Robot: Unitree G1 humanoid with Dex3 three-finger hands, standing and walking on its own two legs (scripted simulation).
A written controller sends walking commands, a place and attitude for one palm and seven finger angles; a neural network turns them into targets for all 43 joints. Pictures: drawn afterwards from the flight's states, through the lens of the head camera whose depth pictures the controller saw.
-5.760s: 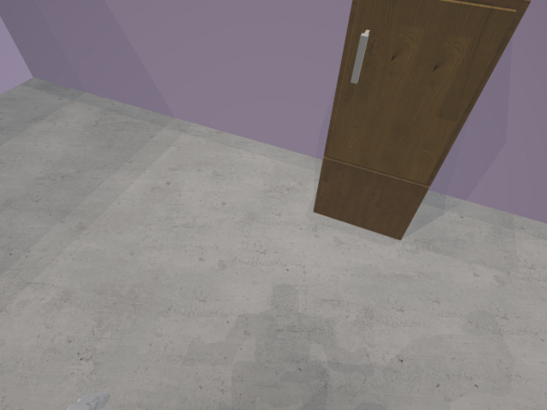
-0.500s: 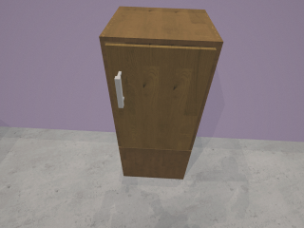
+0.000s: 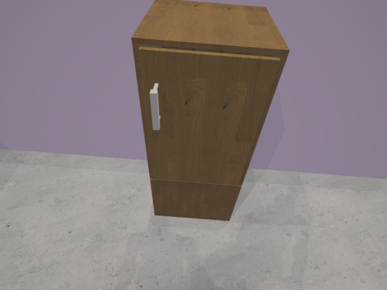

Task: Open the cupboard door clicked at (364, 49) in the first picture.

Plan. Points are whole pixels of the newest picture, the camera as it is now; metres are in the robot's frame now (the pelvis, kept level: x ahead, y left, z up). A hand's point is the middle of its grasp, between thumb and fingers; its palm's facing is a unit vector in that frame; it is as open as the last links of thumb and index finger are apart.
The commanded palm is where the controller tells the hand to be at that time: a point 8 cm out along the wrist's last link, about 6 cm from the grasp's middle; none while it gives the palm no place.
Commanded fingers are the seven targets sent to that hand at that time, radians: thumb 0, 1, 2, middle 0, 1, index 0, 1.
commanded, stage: shuffle to correct the standing spot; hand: left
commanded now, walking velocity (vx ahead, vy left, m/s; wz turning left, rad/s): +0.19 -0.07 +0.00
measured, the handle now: (156, 107) +0.63 +0.15 +0.03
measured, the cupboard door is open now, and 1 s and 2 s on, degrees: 0 0 0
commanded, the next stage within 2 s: come to a stop and stand still in 0.24 s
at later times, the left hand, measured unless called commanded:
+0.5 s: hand out of the picture +0.04 +0.16 -0.20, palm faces +0.04 -0.99 -0.11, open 7.4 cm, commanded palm none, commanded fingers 0.00 0.90 0.90 -0.20 -0.30 -0.20 -0.30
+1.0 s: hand out of the picture +0.15 +0.18 -0.19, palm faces +0.06 -0.98 -0.17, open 7.4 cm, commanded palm none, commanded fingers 0.00 0.90 0.90 -0.20 -0.30 -0.20 -0.30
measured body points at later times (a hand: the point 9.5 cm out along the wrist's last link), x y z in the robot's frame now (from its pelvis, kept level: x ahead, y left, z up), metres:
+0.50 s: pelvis +0.10 +0.01 -0.01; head +0.10 +0.03 +0.44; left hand +0.04 +0.21 -0.18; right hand +0.11 -0.21 -0.16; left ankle +0.11 +0.11 -0.74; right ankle +0.05 -0.10 -0.72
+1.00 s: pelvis +0.07 +0.00 -0.02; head +0.09 +0.02 +0.43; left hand +0.15 +0.23 -0.17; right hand +0.12 -0.23 -0.16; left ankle +0.06 +0.09 -0.75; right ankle +0.13 -0.13 -0.74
